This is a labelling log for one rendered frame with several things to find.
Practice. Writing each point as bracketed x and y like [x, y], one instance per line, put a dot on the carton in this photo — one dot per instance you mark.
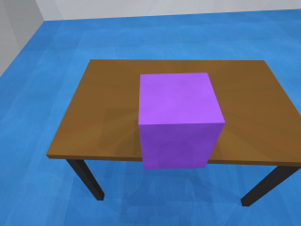
[179, 120]

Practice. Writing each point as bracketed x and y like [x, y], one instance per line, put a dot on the table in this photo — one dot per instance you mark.
[262, 126]

